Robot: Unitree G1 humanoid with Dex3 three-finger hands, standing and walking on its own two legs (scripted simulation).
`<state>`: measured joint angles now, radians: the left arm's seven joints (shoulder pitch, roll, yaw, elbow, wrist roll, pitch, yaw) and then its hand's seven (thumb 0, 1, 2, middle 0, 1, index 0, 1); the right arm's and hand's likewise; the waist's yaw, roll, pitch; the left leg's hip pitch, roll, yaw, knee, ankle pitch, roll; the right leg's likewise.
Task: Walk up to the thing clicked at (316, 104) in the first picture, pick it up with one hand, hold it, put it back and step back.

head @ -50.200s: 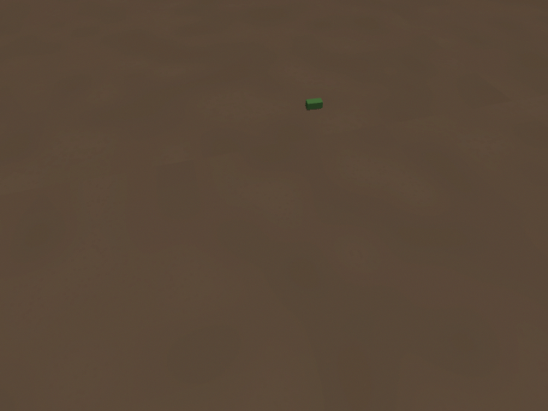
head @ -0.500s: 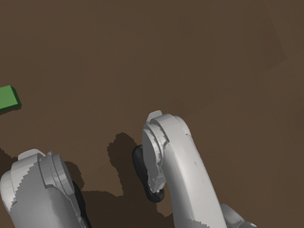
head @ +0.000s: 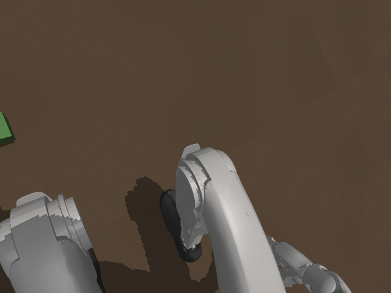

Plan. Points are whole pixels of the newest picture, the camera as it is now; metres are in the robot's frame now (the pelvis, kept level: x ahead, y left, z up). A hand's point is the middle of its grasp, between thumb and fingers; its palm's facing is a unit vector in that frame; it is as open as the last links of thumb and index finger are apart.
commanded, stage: rest palm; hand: left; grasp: from above
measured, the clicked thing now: out of the picture +0.45 +0.29 -0.28
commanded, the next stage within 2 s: close in 0.24 s
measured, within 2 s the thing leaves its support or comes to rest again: neither
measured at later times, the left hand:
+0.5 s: hand out of the picture +0.42 +0.30 -0.25, palm faces -0.42 -0.14 -0.90, open 13.7 cm
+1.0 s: hand out of the picture +0.42 +0.32 -0.25, palm faces -0.48 -0.17 -0.86, open 12.5 cm
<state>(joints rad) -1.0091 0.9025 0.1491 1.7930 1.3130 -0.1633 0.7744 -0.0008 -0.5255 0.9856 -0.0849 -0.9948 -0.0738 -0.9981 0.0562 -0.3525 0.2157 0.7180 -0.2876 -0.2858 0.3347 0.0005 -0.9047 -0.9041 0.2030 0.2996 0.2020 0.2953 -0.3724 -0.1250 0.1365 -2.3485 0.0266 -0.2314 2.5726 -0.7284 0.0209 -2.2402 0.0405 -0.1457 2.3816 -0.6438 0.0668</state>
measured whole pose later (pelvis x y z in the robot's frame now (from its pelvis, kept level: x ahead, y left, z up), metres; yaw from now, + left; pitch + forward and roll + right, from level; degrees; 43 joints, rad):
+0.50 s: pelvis +0.00 +0.00 +0.00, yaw -1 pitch +25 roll -14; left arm -0.99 0.94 0.11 1.77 1.31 -0.27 0.73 0.00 -0.45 0.94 -0.12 -1.03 -0.12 -1.02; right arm 0.06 -0.34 0.28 0.71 -0.30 -0.28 0.32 0.00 -0.91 -0.90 0.20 0.30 0.20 0.30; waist -0.37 -0.13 0.18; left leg -2.32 0.03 -0.26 2.58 -0.74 0.00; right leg -2.22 0.05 -0.17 2.38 -0.64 0.07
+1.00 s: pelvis +0.00 +0.00 +0.00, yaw +0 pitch +27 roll -15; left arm -1.00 0.97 0.06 1.74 1.23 -0.26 0.62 0.00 -0.24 0.76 -0.27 -0.90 -0.28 -0.87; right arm 0.09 -0.35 0.29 0.71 -0.28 -0.27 0.31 0.00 -0.90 -0.90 0.20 0.30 0.20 0.30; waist -0.35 -0.13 0.19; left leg -2.32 0.02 -0.26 2.57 -0.75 0.00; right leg -2.21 0.04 -0.17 2.37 -0.66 0.07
